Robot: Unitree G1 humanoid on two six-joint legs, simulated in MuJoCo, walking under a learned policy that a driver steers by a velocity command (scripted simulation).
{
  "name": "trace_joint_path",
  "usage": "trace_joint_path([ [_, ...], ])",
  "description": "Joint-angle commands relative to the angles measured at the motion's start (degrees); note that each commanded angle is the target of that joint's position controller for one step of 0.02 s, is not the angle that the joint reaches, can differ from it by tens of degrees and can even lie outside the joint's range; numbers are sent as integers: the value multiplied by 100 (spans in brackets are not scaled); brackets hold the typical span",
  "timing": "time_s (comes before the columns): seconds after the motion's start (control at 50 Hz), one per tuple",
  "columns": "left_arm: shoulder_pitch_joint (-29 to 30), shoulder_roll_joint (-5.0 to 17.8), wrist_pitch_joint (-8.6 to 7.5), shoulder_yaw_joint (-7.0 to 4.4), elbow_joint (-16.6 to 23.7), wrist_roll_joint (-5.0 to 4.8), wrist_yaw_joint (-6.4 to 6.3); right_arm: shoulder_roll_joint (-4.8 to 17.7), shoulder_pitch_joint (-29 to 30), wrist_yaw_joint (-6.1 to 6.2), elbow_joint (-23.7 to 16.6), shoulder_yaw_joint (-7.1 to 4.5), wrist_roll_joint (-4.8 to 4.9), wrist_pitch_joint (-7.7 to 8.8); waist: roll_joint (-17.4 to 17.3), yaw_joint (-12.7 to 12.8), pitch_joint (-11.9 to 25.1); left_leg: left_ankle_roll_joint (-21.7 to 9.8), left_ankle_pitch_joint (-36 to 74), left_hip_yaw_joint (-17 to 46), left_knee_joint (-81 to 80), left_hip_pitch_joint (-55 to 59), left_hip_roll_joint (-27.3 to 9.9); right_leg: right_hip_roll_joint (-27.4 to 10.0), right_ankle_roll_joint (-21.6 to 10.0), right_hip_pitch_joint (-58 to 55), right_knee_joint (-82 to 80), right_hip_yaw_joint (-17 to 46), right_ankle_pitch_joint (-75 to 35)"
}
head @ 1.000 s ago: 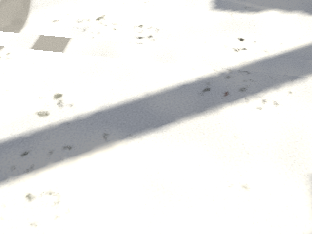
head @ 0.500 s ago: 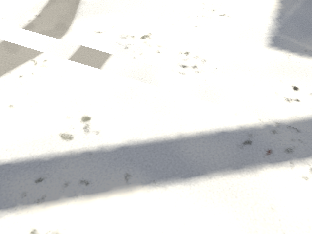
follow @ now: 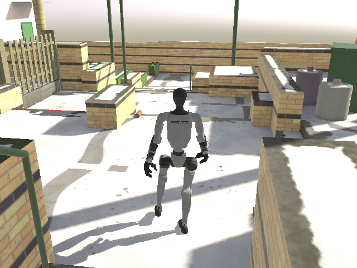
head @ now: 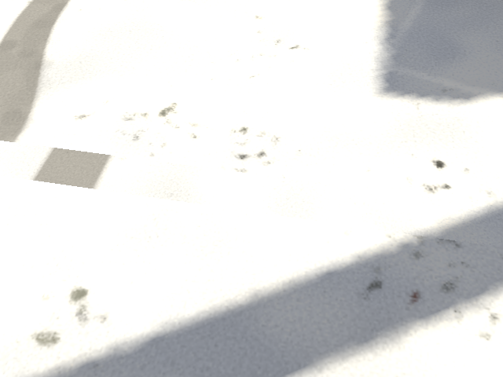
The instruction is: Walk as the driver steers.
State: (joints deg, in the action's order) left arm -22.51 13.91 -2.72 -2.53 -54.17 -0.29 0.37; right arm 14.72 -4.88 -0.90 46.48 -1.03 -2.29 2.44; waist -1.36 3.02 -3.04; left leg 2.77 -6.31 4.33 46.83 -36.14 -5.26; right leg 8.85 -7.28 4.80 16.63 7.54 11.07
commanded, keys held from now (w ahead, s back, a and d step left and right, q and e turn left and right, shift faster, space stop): w+e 0.18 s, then w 0.46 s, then w+q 0.06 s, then q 0.30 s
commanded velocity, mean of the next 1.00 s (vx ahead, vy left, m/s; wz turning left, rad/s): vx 0.43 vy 0.00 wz -0.12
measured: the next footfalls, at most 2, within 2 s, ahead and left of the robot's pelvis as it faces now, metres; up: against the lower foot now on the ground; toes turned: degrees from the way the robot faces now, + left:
left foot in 0.20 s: +0.29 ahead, +0.13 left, +0.00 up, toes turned -11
right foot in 0.72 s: +0.49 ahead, -0.13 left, +0.00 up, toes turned -15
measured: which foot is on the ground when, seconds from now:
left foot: up 0.00-0.18, down 0.20-0.72, up 0.74-1.00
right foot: down 0.00-0.22, up 0.24-0.70, down 0.72-1.00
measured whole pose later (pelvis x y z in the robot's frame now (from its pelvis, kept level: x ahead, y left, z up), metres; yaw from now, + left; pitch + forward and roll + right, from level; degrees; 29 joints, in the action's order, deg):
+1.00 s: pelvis +0.45 -0.05 +0.00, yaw -5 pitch +0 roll +0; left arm -15.6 12.8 -3.3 -1.4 -48.5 0.9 -1.6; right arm 14.9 -13.8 -0.9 48.7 -3.8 -1.4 -0.9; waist -2.0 -0.3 -4.4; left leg -0.7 -14.6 -1.1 56.8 -32.7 -1.5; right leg -0.3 -4.0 9.6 20.0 -10.6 10.9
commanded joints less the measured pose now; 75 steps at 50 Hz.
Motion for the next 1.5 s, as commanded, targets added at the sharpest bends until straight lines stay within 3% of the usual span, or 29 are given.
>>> trace_joint_path([
  [0.02, -494, 946, -23, -236, 274, 49, -39, 386, 653, -42, -525, -53, 33, 36, 591, 195, 58, 26, 494, -345, -517, -69, 278, -1318, -523, -43, -335, 1228, -1708],
  [0.1, -625, 1032, -5, -288, 349, 146, -104, 443, 1172, -48, -883, 2, 78, 141, 578, 282, 42, -69, 269, -285, -1151, 40, 468, -1500, -501, -435, 82, 1559, -2383],
  [0.18, 57, 1221, -68, -345, 619, 113, -92, 846, -392, 77, -538, -146, 110, 271, 480, -600, 599, -401, -120, -229, -2170, 2628, 729, -1206, -56, 240, 1380, 1575, -3073],
  [0.2, 15, 1029, -131, -290, 679, 49, -29, 1163, -1188, 171, -415, -242, 19, 336, 14, -914, 1244, -646, -590, 372, -2315, 3801, 17, -876, 91, 655, 2605, 1147, -2492],
  [0.22, -335, 467, -171, -148, 820, -55, -29, 1536, -1779, 262, -437, -321, -97, 316, -821, -895, 1943, -1032, -1354, 2160, -2507, 5094, -1465, -345, 233, 1759, 4117, 418, 296],
  [0.24, -801, 620, -124, -157, 906, -5, -34, 1729, -1637, 242, -348, -420, -31, 208, -1713, -523, 2097, -1629, -1720, 4314, -3129, 5200, -2022, -38, 264, 2827, 4996, -36, 2102],
  [0.26, -648, 868, -29, -183, 661, 152, -68, 1095, -1184, 188, -448, -325, 22, 173, -578, -383, 1196, -1592, -2294, 3734, -3166, 4383, -1782, -532, 238, 3106, 5382, 49, 1567],
  [0.28, -202, 809, -21, -167, 685, 214, 0, 652, -912, 137, -478, -218, 72, 187, -24, -430, 628, -1479, -1966, 2808, -3276, 3655, -1396, -658, 265, 2987, 5210, -2, 1107],
  [0.3, -8, 685, -14, -147, 751, 206, 44, 504, -791, 112, -436, -169, 42, 202, -53, -332, 351, -1340, -1297, 2133, -3427, 3215, -1101, -789, 301, 2870, 4951, -45, 914],
  [0.4, 327, 598, 121, -98, 903, 292, 165, 604, -1317, 43, -41, -187, 154, 434, -431, -195, 340, -1381, 793, 936, -3610, 3019, -726, -855, 455, 2869, 4455, -168, 599],
  [0.6, 2302, 387, 33, 161, 1550, 203, 224, 772, -2153, 18, 459, -244, 165, 325, -413, -605, -5, -1262, 1487, 76, -3719, 3178, -592, -1092, 558, 2519, 1939, -1059, -596],
  [0.66, 2227, 490, -18, 126, 1574, 216, 150, 830, -2244, 50, 578, -257, 148, 259, -413, -502, -1, -1186, 2196, 178, -3231, 3466, -766, -945, 353, 2034, 1504, -1104, -161],
  [0.7, 1025, 674, -131, 11, 1169, 312, 49, 803, -2226, 64, 633, -234, 201, 216, -79, 51, 588, -1016, 2967, -68, -1730, 3198, -426, -761, 155, 350, 849, -1078, -254],
  [0.72, 79, 1015, -201, -91, 996, 444, -35, 587, -2130, 62, 462, -160, 255, 236, 349, 437, 1250, -858, 1699, -248, -331, 2281, -124, -1780, -85, -1027, 728, -61, -104],
  [0.74, -160, 1535, -168, -210, 1004, 484, -86, -134, -2659, 85, 287, 4, 395, 227, 1568, 230, 1850, -585, -2098, -785, 1504, 477, 743, -3517, -661, -2333, 448, 2090, -1018],
  [0.76, -104, 1342, -95, -214, 1000, 205, -73, 617, -2561, 190, 432, -210, 243, 133, 884, 242, 1727, -629, -2477, -249, 2159, 354, 724, -3562, -847, -1669, 341, 2302, -2003],
  [0.8, 670, 633, -145, -19, 1061, 131, -54, 423, -2129, 187, 409, -231, 229, 60, 542, -150, 663, -593, -1970, -130, 2089, 417, 348, -2970, -605, -540, 254, 588, -3685],
  [0.84, 938, 393, -172, 47, 1053, 122, -104, 365, -2078, 124, 434, -284, 133, -98, 734, -395, 437, -484, -1662, -223, 1798, 732, 232, -2548, -292, 64, 76, -220, -3976],
  [0.92, 890, 555, -199, -17, 996, 104, -182, 165, -1920, 21, 295, -324, 99, -292, 694, -579, 563, -352, -1095, -395, 1731, 737, 376, -2489, -339, 292, -20, -934, -4430],
  [1.02, 839, 575, -83, -42, 886, 111, -250, 5, -1083, -86, -125, -233, 65, -378, 853, -430, 396, -352, -302, -684, 223, 908, 293, -2344, -305, 450, 53, -1611, -3753],
  [1.16, 587, 879, 152, -200, 757, 129, -215, 204, -776, -91, -489, -275, 32, -356, 723, -275, 423, -708, -949, -845, -1266, 1633, 501, -2666, -186, 208, 1089, -1496, -2981],
  [1.18, 511, 863, 202, -204, 709, 133, -217, 237, -999, -61, -441, -286, 4, -276, 422, -412, 548, -789, -312, -771, -1945, 2149, 544, -2488, 18, 352, 1639, -1608, -2496],
  [1.2, 168, 707, 229, -163, 731, 157, -204, 710, -1292, 10, -415, -402, -59, -185, -493, -450, 932, -988, 1259, 167, -2393, 2960, -170, -2069, 351, 816, 2711, -1856, -1221],
  [1.22, 76, 217, 276, -20, 1011, 79, -180, 1322, -1290, 67, -564, -524, 21, -189, -1688, -415, 1149, -2083, 3668, 2204, -2591, 3610, -1883, -936, 708, 2185, 4090, -1963, 2510],
  [1.24, 449, 486, 431, -73, 937, 136, -211, 1000, -1697, 127, -375, -473, 256, -229, -749, -724, 1484, -2439, 3453, 1906, -2589, 3445, -1848, -1016, 748, 2041, 4602, -1007, 2791],
  [1.3, 757, 465, 491, -92, 894, 132, -216, 429, -625, 257, -451, -245, 169, -326, -504, -272, 422, -1812, 2012, 861, -2991, 2596, -933, -1177, 752, 2192, 4263, -716, 1779],
  [1.36, 228, 353, 556, -69, 560, 144, -172, 166, -384, 267, -414, -112, 125, -259, -305, -91, 765, -1564, 2190, 219, -2988, 2487, -660, -1031, 780, 1426, 3695, -764, 1427],
  [1.4, 323, 190, 589, -7, 507, 101, -156, 228, -438, 284, -262, -97, 84, -216, -379, -177, 689, -1446, 1339, 83, -3082, 2425, -623, -994, 794, 1098, 2918, -755, 1377],
  [1.5, 605, 426, 584, -86, 651, 97, -135, 708, -494, 321, -140, -279, 104, -366, -546, -358, 472, -1574, -314, 388, -3141, 2393, -933, -889, 679, 1299, 2679, -923, 1495],
])
Keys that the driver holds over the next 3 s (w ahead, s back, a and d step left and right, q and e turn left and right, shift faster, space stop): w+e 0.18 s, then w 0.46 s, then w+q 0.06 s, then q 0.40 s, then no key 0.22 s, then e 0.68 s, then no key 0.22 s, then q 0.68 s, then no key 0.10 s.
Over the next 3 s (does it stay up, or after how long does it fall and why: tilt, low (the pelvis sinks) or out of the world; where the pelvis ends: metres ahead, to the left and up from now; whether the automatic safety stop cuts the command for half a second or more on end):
stays up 0.41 0.04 0.00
